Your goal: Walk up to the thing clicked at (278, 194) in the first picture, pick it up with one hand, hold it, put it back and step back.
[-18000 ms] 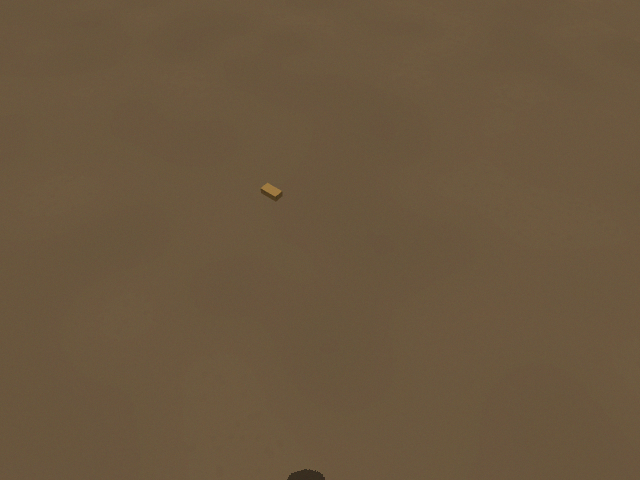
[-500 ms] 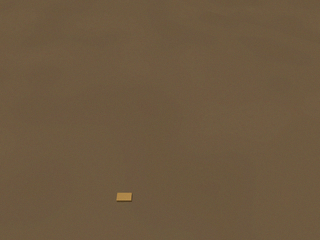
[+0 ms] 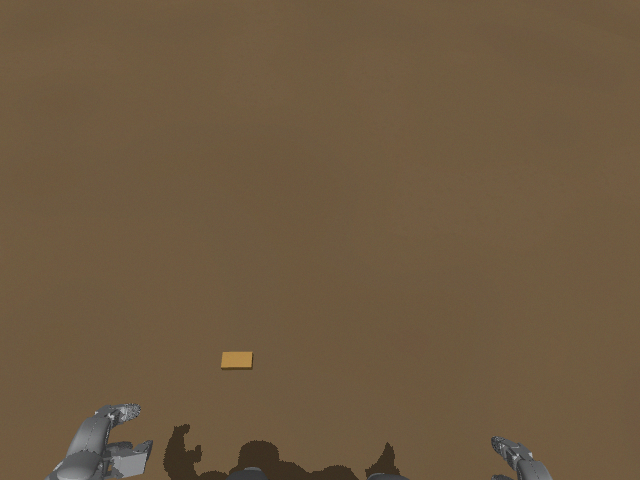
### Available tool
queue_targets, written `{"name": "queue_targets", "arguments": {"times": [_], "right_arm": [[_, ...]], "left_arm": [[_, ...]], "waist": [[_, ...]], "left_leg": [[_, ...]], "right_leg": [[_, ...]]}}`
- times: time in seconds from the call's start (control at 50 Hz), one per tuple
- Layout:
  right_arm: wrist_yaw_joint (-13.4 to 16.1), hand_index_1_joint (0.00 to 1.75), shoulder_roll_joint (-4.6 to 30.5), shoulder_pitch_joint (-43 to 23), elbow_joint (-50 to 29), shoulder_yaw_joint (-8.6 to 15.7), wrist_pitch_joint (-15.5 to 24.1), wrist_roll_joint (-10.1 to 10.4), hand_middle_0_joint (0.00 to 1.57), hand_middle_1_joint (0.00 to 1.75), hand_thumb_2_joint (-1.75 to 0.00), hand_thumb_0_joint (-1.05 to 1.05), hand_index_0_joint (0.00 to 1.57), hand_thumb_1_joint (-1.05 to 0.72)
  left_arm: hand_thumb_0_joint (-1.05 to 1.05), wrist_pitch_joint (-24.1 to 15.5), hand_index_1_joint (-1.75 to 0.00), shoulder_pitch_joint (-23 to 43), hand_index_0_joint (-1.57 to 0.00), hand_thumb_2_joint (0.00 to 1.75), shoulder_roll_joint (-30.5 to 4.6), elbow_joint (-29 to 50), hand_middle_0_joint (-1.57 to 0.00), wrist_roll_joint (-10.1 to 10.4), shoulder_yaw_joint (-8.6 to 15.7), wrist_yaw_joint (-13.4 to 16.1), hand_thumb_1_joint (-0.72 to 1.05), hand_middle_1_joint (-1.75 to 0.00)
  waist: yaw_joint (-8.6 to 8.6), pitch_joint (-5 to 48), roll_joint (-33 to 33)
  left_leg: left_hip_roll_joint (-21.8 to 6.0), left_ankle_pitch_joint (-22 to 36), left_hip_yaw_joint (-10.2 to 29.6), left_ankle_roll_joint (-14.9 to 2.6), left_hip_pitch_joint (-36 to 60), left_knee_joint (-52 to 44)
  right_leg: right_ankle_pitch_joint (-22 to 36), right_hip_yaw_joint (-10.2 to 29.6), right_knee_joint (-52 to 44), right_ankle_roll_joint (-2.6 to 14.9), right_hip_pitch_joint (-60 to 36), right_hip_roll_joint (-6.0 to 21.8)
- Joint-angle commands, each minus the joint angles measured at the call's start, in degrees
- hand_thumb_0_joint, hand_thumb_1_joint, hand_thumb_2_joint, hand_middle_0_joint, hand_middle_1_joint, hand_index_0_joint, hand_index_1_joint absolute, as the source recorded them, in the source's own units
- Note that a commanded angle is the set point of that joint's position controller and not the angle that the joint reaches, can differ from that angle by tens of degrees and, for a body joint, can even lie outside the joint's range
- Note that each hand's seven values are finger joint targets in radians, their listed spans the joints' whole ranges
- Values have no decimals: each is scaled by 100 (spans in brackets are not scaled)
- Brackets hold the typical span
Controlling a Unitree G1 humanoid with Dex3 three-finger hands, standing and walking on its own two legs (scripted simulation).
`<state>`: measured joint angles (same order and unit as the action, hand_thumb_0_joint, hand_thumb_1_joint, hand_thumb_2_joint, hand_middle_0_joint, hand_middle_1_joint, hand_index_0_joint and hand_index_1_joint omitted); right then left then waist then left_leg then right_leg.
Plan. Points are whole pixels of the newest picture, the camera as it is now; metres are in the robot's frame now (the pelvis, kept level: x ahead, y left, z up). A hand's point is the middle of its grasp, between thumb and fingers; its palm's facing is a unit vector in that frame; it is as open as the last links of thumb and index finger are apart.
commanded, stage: rise first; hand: left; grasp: from above
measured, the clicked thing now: (237, 360) +0.47 +0.22 -0.75
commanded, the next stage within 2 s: none
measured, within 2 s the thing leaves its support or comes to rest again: neither
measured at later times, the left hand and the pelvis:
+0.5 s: hand (136, 473) +0.15 +0.26 -0.20, palm faces -0.14 -0.89 -0.44, open 12.8 cm; pelvis +0.01 +0.01 -0.06, yaw +0 degrees
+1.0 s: hand out of the picture +0.13 +0.28 -0.27, palm faces -0.30 -0.78 -0.55, open 12.9 cm; pelvis -0.02 +0.01 -0.13, yaw -1 degrees
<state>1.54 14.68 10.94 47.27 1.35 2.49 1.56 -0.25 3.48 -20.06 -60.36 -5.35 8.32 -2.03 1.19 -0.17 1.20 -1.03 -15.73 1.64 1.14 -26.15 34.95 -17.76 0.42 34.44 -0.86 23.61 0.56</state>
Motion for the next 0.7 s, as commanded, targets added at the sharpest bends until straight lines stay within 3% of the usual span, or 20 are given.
{"name": "queue_targets", "arguments": {"times": [0.0, 0.04, 0.14, 0.2, 0.26, 0.42, 0.52, 0.68], "right_arm": [[39, 30, 993, 123, -1062, 377, 143, 3, 20, 30, -89, 0, 20, -85], [3, 30, 986, -15, -1309, 347, 130, 44, 20, 30, -89, 0, 20, -88], [-61, 30, 920, 81, -1667, 375, 265, 29, 20, 30, -90, 0, 20, -91], [-53, 30, 848, 212, -1807, 407, 405, -8, 20, 30, -91, 0, 20, -92], [-13, 30, 794, 252, -1932, 430, 524, -42, 20, 30, -90, 0, 20, -91], [37, 30, 783, 206, -2140, 429, 616, -76, 20, 30, -90, 0, 20, -89], [52, 30, 720, 148, -2272, 374, 690, -106, 20, 30, -90, 0, 20, -90], [15, 30, 690, 63, -2510, 387, 799, -119, 20, 30, -90, 0, 20, -90]], "left_arm": [[0, 376, -86, -707, -30, 76, -1044, 781, -29, -320, 262, 67, -20, -87], [0, 714, -84, -608, -31, 77, -877, 946, -32, -386, 131, 86, -30, -84], [0, 991, -83, -491, -31, 78, -829, 1815, -33, -459, 156, 163, -36, -82], [0, 866, -83, -494, -32, 78, -1005, 2523, -33, -574, 360, 195, -36, -82], [0, 816, -83, -940, -32, 77, -937, 3146, -33, -666, 354, 223, -34, -82], [0, 1221, -82, -1769, -31, 77, -886, 4057, -32, -803, 275, 213, -32, -81], [0, 1412, -84, -2013, -29, 78, -828, 4187, -30, -896, 272, 244, -34, -83], [0, 1406, -82, -2334, -33, 75, -816, 4649, -33, -1042, 255, 288, -31, -81]], "waist": [[-296, 1502, -566], [-189, 1062, -344], [-44, 1104, -180], [-24, 1613, -365], [-10, 2031, -524], [49, 2224, -583], [88, 2111, -426], [20, 2239, -621]], "left_leg": [[266, 1309, -261, -57, 558, -64], [197, 1007, -195, -64, 185, 48], [96, 354, -149, -90, -383, 582], [82, 476, -138, -108, -537, 1110], [54, 832, -127, -117, -572, 1505], [-14, 1300, -24, -148, -811, 1984], [11, 1003, -20, -181, -1303, 2276], [29, 586, 6, -156, -1768, 2636]], "right_leg": [[1266, -159, -102, 204, -393, -108], [905, -232, -18, 208, -21, -151], [257, -275, 553, 187, 766, -216], [395, -234, 1086, 178, 1073, -176], [674, -213, 1494, 171, 1303, -156], [916, -219, 1882, 149, 1676, -161], [769, -257, 2084, 139, 1888, -166], [367, -282, 2542, 180, 2453, -198]]}}
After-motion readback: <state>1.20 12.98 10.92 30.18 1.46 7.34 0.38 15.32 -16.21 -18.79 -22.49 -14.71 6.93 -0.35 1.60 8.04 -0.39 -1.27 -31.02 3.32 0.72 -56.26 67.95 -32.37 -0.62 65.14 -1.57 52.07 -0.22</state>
